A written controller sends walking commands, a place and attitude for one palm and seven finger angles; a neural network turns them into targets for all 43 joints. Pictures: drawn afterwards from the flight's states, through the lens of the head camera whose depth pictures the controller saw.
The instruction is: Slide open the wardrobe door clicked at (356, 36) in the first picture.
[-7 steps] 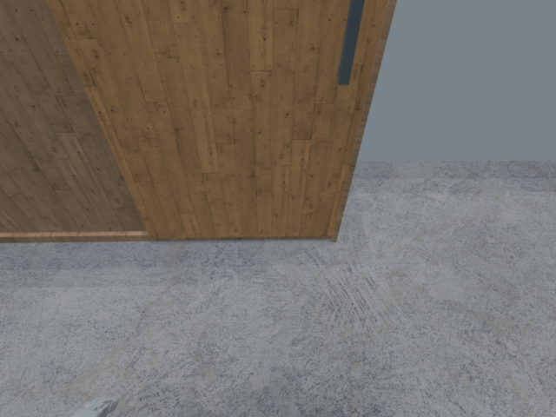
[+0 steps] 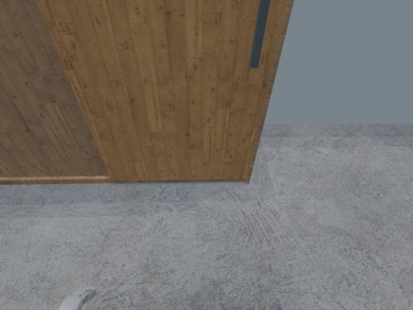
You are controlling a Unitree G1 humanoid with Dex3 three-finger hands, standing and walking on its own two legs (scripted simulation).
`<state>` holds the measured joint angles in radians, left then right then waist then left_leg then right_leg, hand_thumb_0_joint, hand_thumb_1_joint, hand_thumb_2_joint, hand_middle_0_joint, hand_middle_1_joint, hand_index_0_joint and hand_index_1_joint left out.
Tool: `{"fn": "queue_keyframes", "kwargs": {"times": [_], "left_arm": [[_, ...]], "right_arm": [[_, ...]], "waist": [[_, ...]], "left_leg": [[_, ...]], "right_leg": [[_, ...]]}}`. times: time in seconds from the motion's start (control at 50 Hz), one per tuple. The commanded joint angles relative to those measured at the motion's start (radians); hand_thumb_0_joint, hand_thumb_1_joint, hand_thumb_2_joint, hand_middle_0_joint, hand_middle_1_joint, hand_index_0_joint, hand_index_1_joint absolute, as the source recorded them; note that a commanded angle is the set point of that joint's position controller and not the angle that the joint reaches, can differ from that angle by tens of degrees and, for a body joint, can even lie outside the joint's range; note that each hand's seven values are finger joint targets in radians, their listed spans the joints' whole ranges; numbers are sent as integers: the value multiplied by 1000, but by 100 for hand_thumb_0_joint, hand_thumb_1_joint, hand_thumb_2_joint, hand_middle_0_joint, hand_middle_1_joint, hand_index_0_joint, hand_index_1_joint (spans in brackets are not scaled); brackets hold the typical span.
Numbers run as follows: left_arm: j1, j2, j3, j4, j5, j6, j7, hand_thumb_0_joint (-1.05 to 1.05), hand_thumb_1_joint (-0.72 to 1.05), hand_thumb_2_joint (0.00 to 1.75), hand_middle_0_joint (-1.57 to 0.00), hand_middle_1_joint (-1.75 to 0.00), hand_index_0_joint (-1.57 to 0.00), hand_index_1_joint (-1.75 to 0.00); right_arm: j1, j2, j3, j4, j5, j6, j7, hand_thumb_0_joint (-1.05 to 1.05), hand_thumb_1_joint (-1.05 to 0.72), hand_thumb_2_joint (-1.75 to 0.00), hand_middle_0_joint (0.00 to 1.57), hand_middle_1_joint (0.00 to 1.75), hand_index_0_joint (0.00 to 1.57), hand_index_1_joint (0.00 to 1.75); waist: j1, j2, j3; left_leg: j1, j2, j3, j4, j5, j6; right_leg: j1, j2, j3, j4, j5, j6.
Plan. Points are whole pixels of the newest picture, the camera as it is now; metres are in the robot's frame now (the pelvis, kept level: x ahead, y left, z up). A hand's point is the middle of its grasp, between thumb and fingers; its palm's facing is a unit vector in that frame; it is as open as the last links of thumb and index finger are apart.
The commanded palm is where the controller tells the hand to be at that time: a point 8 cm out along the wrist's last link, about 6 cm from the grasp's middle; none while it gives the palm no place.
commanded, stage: stand and wait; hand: right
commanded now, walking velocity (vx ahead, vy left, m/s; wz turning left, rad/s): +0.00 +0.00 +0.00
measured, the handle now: (259, 23) +0.94 -0.12 +0.17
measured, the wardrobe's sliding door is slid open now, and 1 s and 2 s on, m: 0.00 0.00 0.00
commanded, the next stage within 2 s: look at it before walking up in 0.68 s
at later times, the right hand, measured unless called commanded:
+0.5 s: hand out of the picture +0.06 -0.24 -0.15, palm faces -0.03 +0.94 -0.34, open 7.4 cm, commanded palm none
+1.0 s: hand out of the picture +0.06 -0.23 -0.15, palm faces -0.03 +0.94 -0.34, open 7.4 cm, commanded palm none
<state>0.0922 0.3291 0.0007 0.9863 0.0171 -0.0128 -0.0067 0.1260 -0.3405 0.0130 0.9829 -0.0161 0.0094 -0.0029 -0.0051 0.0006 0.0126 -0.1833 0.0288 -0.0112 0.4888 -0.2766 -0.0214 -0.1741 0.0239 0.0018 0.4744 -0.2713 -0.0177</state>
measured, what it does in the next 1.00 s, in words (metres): stands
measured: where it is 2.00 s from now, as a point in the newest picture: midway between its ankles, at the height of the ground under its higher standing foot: outside the picture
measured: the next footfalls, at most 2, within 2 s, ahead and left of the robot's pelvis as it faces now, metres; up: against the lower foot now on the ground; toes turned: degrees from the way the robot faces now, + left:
none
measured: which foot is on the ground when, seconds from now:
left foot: down 0.00-1.00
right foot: down 0.00-1.00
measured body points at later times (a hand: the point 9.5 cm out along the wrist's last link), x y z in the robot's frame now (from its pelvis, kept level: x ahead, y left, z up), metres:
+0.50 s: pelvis -0.01 +0.01 +0.00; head -0.01 +0.01 +0.45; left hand +0.06 +0.31 -0.13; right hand +0.06 -0.29 -0.13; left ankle -0.01 +0.13 -0.74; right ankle -0.01 -0.11 -0.74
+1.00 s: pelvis -0.01 +0.01 +0.01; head -0.01 +0.02 +0.46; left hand +0.06 +0.31 -0.13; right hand +0.07 -0.28 -0.12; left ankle -0.01 +0.13 -0.74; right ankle -0.01 -0.11 -0.74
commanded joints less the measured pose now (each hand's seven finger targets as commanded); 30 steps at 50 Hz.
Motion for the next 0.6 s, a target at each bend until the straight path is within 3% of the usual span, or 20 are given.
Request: {"fn": "queue_keyframes", "kwargs": {"times": [0.0, 0.26, 0.58], "left_arm": [[-48, 207, 48, -50, -2, -22, 19, 0, 90, 90, -20, -30, -20, -30], [-36, 203, 45, -2, -6, -23, 19, 0, 90, 90, -20, -30, -20, -30], [-13, 215, 38, 51, -8, -21, 18, 0, 90, 90, -20, -30, -20, -30]], "right_arm": [[-43, -206, -50, -57, 3, -32, -12, 0, -90, -90, 20, 30, 20, 30], [-26, -204, -51, -18, 5, -37, -11, 0, -90, -90, 20, 30, 20, 30], [-29, -208, -47, 26, 6, -35, -9, 0, -90, -90, 20, 30, 20, 30]], "waist": [[7, 13, -54], [6, 2, -70], [6, 3, -28]], "left_leg": [[12, 84, -75, -81, 205, 52], [35, 93, -91, -124, 192, 56], [17, 89, -104, -166, 107, 54]], "right_leg": [[10, -124, 88, -98, 218, -25], [26, -129, 92, -116, 196, -17], [13, -134, 100, -160, 128, -11]]}}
